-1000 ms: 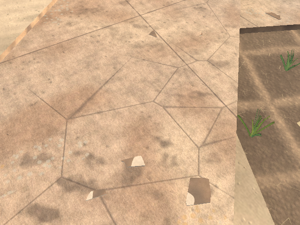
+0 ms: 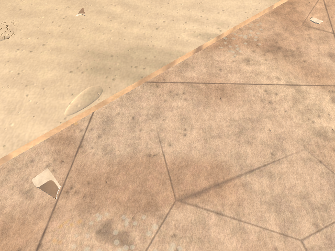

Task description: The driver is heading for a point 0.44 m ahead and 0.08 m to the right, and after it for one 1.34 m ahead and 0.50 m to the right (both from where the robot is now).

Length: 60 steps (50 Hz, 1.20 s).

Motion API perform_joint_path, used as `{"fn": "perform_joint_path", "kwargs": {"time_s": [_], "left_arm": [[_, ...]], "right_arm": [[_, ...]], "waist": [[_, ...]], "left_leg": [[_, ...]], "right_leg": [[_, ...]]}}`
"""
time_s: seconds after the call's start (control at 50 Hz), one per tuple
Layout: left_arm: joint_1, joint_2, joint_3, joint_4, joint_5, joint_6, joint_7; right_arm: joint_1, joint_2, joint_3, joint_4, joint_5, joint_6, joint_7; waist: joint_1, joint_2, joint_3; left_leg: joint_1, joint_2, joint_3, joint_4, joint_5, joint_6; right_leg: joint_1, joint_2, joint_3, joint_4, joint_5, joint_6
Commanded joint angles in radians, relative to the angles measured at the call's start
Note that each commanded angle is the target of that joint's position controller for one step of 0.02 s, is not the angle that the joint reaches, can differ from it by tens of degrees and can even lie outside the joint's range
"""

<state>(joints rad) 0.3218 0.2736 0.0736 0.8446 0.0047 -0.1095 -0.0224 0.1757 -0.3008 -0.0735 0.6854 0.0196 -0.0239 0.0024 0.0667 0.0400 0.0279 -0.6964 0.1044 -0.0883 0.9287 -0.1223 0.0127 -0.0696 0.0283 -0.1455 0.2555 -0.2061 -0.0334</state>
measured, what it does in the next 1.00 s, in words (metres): walks ahead, turning right: left foot, then right foot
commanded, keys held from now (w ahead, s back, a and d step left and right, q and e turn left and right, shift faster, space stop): w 0.22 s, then w+e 0.22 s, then e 0.56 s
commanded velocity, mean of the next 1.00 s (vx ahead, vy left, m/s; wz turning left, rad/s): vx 0.33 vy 0.00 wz -0.24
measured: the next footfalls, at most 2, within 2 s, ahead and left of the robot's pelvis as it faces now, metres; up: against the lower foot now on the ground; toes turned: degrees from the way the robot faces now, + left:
left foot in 0.20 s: +0.28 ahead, +0.16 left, +0.00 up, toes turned +5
right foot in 0.70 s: +0.53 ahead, -0.07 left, +0.00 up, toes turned -11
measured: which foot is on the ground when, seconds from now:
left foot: up 0.00-0.18, down 0.20-0.70, up 0.72-1.00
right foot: down 0.00-0.20, up 0.22-0.68, down 0.70-1.00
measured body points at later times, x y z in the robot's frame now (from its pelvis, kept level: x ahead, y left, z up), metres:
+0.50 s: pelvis +0.27 +0.07 +0.00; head +0.29 +0.08 +0.45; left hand +0.42 +0.34 -0.12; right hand +0.32 -0.21 -0.11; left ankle +0.24 +0.16 -0.75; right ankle +0.38 -0.11 -0.67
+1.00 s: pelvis +0.43 +0.03 -0.01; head +0.48 +0.01 +0.43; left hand +0.66 +0.26 -0.10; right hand +0.52 -0.28 -0.12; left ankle +0.53 +0.19 -0.70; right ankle +0.49 -0.06 -0.75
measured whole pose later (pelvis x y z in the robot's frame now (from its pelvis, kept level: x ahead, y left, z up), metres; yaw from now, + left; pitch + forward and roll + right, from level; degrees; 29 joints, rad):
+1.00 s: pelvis +0.43 +0.03 -0.01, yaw -19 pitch +4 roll +1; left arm 0.18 0.30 0.08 0.65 0.00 0.02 0.02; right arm 0.09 -0.29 -0.05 0.71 -0.01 0.00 -0.04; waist 0.03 0.00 0.05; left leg -0.58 0.01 -0.12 0.91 -0.36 -0.07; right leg -0.43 0.11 0.11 0.47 -0.09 -0.07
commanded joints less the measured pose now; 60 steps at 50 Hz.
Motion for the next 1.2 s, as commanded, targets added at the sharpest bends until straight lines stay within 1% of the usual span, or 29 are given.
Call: {"fn": "perform_joint_path", "kwargs": {"time_s": [0.02, 0.08, 0.14, 0.18, 0.2, 0.22, 0.24, 0.26, 0.28, 0.3, 0.34, 0.42, 0.52, 0.62, 0.68, 0.7, 0.72, 0.74, 0.76, 0.78, 0.8, 0.88, 0.94, 1.02, 1.12, 1.14, 1.16, 1.18, 1.2], "left_arm": [[-0.053, 0.155, 0.03, -0.06, -0.013, -0.006, 0.005], [0.017, 0.179, 0.033, -0.027, -0.026, 0.015, 0.006], [0.038, 0.202, 0.036, 0.0, -0.039, 0.038, 0.011], [0.01, 0.216, 0.036, 0.006, -0.045, 0.049, 0.021], [0.016, 0.194, 0.025, 0.004, -0.038, 0.048, 0.027], [0.021, 0.124, -0.002, -0.036, -0.007, 0.037, 0.028], [0.109, 0.036, -0.033, -0.04, -0.007, 0.015, 0.017], [0.028, 0.14, -0.004, -0.035, -0.043, 0.002, 0.011], [-0.04, 0.153, 0.001, -0.062, -0.061, -0.003, 0.008], [-0.065, 0.14, 0.0, -0.062, -0.048, -0.002, 0.014], [-0.022, 0.125, 0.009, -0.044, -0.037, 0.027, 0.014], [-0.035, 0.08, 0.007, -0.05, -0.035, 0.067, 0.021], [-0.167, 0.039, -0.007, -0.101, -0.01, 0.054, 0.001], [-0.23, 0.059, 0.0, -0.176, -0.007, 0.059, -0.041], [-0.048, 0.139, 0.041, -0.155, -0.004, 0.058, -0.047], [0.029, 0.205, 0.065, -0.145, 0.0, 0.056, -0.027], [0.017, 0.306, 0.08, -0.16, 0.004, 0.063, -0.002], [0.017, 0.292, 0.067, -0.202, 0.015, 0.059, -0.008], [-0.026, 0.237, 0.058, -0.228, 0.008, 0.064, -0.012], [-0.082, 0.192, 0.047, -0.233, -0.01, 0.068, -0.008], [-0.122, 0.158, 0.036, -0.237, -0.022, 0.076, 0.0], [-0.174, 0.166, 0.041, -0.263, 0.004, 0.095, 0.019], [-0.162, 0.196, 0.054, -0.269, -0.006, 0.111, 0.042], [-0.186, 0.191, 0.054, -0.29, -0.01, 0.135, 0.054], [-0.181, 0.178, 0.052, -0.301, -0.016, 0.152, 0.05], [-0.184, 0.169, 0.049, -0.303, -0.022, 0.156, 0.052], [-0.155, 0.134, 0.039, -0.306, -0.022, 0.157, 0.052], [-0.138, 0.096, 0.031, -0.331, -0.025, 0.151, 0.049], [-0.146, 0.174, 0.053, -0.336, -0.009, 0.133, 0.044]], "right_arm": [[-0.077, -0.004, 0.01, -0.08, -0.006, -0.026, 0.017], [-0.17, 0.005, 0.019, -0.113, 0.0, -0.034, 0.035], [-0.193, -0.022, 0.012, -0.138, 0.0, -0.038, 0.045], [-0.038, -0.081, -0.02, -0.099, -0.009, -0.041, 0.043], [0.117, -0.136, -0.049, -0.048, -0.013, -0.038, 0.033], [0.285, -0.228, -0.074, -0.019, -0.027, -0.031, 0.013], [0.28, -0.266, -0.069, -0.018, -0.026, -0.033, 0.012], [0.267, -0.175, -0.047, -0.023, -0.022, -0.039, 0.015], [0.21, -0.14, -0.034, -0.017, -0.019, -0.044, 0.014], [0.143, -0.107, -0.024, -0.015, -0.018, -0.048, 0.016], [0.062, -0.053, -0.011, -0.014, -0.027, -0.062, 0.022], [0.05, -0.064, -0.022, 0.026, -0.04, -0.095, 0.011], [0.034, -0.093, -0.026, 0.047, -0.038, -0.086, -0.02], [0.075, -0.142, -0.043, 0.073, -0.006, -0.042, -0.043], [0.027, -0.155, -0.05, 0.054, 0.01, -0.012, -0.058], [0.06, -0.136, -0.042, 0.051, 0.0, -0.015, -0.055], [0.169, -0.011, -0.005, 0.022, -0.065, -0.025, -0.041], [0.203, -0.047, 0.004, 0.018, -0.047, -0.04, -0.022], [0.117, -0.115, -0.012, 0.014, -0.011, -0.042, -0.011], [0.047, -0.112, -0.01, -0.01, -0.005, -0.036, -0.016], [0.021, -0.104, -0.01, -0.003, -0.019, -0.024, -0.028], [0.041, -0.077, -0.01, -0.005, -0.031, 0.012, -0.044], [0.022, -0.06, -0.002, -0.002, -0.032, 0.015, -0.049], [-0.028, -0.066, -0.004, -0.014, -0.024, 0.017, -0.043], [-0.004, -0.076, -0.016, -0.015, -0.014, -0.012, -0.024], [0.03, -0.084, -0.023, -0.004, -0.014, -0.017, -0.02], [0.06, -0.142, -0.04, -0.004, -0.029, -0.017, -0.023], [0.032, -0.238, -0.061, -0.01, -0.057, -0.003, -0.029], [0.019, -0.199, -0.056, -0.026, -0.08, -0.005, -0.027]], "waist": [[-0.012, -0.079, 0.019], [0.018, -0.092, 0.045], [-0.007, -0.131, 0.041], [-0.116, -0.153, -0.064], [-0.185, -0.137, -0.165], [-0.233, 0.014, -0.312], [-0.157, 0.199, -0.429], [-0.202, 0.09, -0.369], [-0.182, 0.08, -0.224], [-0.143, 0.028, -0.156], [-0.075, 0.069, -0.089], [-0.047, 0.032, -0.019], [-0.073, 0.018, 0.025], [-0.092, 0.039, -0.018], [0.011, 0.032, -0.12], [0.044, -0.057, -0.178], [-0.059, -0.321, -0.275], [-0.038, -0.284, -0.484], [0.007, -0.144, -0.452], [-0.011, -0.086, -0.336], [-0.036, -0.027, -0.237], [-0.096, -0.11, -0.162], [-0.083, -0.122, -0.206], [-0.063, -0.167, -0.173], [-0.068, -0.215, -0.156], [-0.089, -0.209, -0.151], [-0.084, -0.126, -0.164], [-0.032, 0.176, -0.118], [-0.054, 0.243, -0.118]], "left_leg": [[0.032, -0.006, 0.041, -0.169, 0.13, 0.001], [0.038, -0.022, 0.088, -0.277, 0.099, 0.01], [0.076, -0.054, 0.117, -0.348, -0.028, 0.047], [0.34, -0.115, 0.16, -0.439, 0.003, 0.096], [0.6, -0.121, 0.148, -0.442, 0.057, 0.122], [0.953, 0.105, -0.154, -0.405, 0.085, 0.208], [1.119, 0.309, -0.591, -0.532, -0.002, 0.343], [1.058, 0.287, -0.539, -0.567, -0.045, 0.306], [0.919, 0.25, -0.36, -0.585, 0.008, 0.264], [0.785, 0.204, -0.259, -0.617, 0.049, 0.234], [0.602, 0.151, -0.123, -0.703, 0.081, 0.211], [0.515, 0.145, 0.023, -0.796, 0.149, 0.209], [0.511, 0.089, 0.234, -0.758, 0.426, 0.15], [0.686, 0.157, 0.25, -0.609, 0.595, 0.125], [0.698, 0.118, 0.273, -0.294, 0.734, 0.068], [0.584, 0.045, 0.288, -0.06, 0.517, 0.008], [0.23, -0.1, 0.265, 0.287, -0.421, -0.064], [0.072, -0.202, 0.035, 0.53, -0.625, -0.086], [0.028, -0.141, -0.043, 0.547, -0.532, -0.064], [-0.008, -0.11, -0.027, 0.482, -0.441, -0.053], [-0.001, -0.077, -0.019, 0.406, -0.388, -0.057], [0.164, -0.084, 0.008, 0.152, -0.32, -0.067], [0.193, -0.1, -0.001, 0.025, -0.246, -0.091], [0.229, -0.118, -0.011, -0.102, -0.179, -0.093], [0.34, -0.142, 0.003, -0.371, -0.158, -0.053], [0.422, -0.129, 0.011, -0.493, -0.085, -0.035], [0.533, 0.011, -0.092, -0.564, -0.064, 0.016], [0.579, 0.22, -0.334, -0.621, 0.077, 0.151], [0.516, 0.328, -0.463, -0.645, 0.172, 0.263]], "right_leg": [[-0.022, -0.253, 0.107, -0.13, 0.264, -0.153], [0.048, -0.282, 0.102, -0.111, 0.265, -0.152], [0.138, -0.325, 0.107, -0.041, 0.427, -0.133], [0.125, -0.293, 0.049, 0.166, 0.739, -0.089], [0.014, -0.247, 0.012, 0.355, 0.718, -0.053], [-0.292, -0.175, -0.014, 0.705, 0.354, 0.001], [-0.576, -0.022, 0.125, 0.98, -0.396, 0.032], [-0.674, -0.065, 0.244, 1.071, -0.383, 0.022], [-0.716, -0.106, 0.223, 1.057, -0.294, 0.011], [-0.683, -0.145, 0.212, 0.997, -0.207, 0.012], [-0.572, -0.185, 0.227, 0.937, -0.098, 0.024], [-0.598, -0.178, 0.255, 0.869, 0.032, 0.054], [-0.539, -0.126, 0.173, 0.522, 0.291, 0.056], [-0.526, -0.084, 0.109, 0.381, 0.197, 0.009], [-0.301, 0.009, 0.055, 0.272, 0.15, -0.055], [-0.11, -0.019, 0.138, 0.203, 0.443, -0.094], [0.21, -0.271, 0.474, 0.323, 0.991, -0.239], [0.359, -0.419, 0.836, 0.229, 0.884, -0.425], [0.303, -0.37, 0.733, 0.182, 0.724, -0.384], [0.188, -0.321, 0.639, 0.161, 0.565, -0.331], [0.049, -0.28, 0.579, 0.129, 0.462, -0.288], [-0.219, -0.194, 0.491, 0.069, 0.388, -0.241], [-0.217, -0.178, 0.492, 0.082, 0.316, -0.226], [-0.264, -0.143, 0.542, 0.062, 0.002, -0.181], [-0.219, -0.13, 0.631, 0.124, 0.009, -0.147], [-0.245, -0.102, 0.621, 0.158, 0.006, -0.121], [-0.331, -0.047, 0.564, 0.262, -0.115, -0.071], [-0.537, 0.119, 0.34, 0.477, -0.341, -0.006], [-0.582, 0.092, 0.292, 0.736, -0.42, 0.043]]}}
Keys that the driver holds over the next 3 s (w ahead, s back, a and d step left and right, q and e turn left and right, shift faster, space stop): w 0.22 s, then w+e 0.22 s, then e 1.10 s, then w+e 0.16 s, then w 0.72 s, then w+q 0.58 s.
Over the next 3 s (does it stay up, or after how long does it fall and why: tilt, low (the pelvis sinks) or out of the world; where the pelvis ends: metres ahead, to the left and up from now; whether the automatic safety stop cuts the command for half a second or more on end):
stays up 0.89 -0.41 -0.01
